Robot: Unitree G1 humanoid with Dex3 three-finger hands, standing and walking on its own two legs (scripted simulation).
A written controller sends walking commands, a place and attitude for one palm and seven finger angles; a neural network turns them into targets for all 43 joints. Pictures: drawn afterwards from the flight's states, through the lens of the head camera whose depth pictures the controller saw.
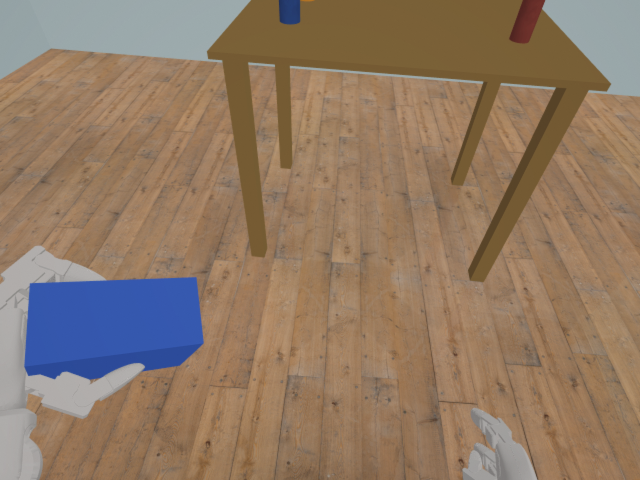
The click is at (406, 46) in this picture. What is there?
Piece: table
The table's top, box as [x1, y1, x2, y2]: [207, 0, 610, 91]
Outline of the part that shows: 207,51 208,58 605,91 610,84 542,9 529,41 527,43 516,43 511,41 508,38 522,0 300,1 300,21 296,24 283,24 279,21 278,0 251,0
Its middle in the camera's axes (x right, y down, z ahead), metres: +0.25 -0.70 +1.25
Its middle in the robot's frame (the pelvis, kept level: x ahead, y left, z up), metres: +1.43 -0.17 +0.07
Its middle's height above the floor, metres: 0.84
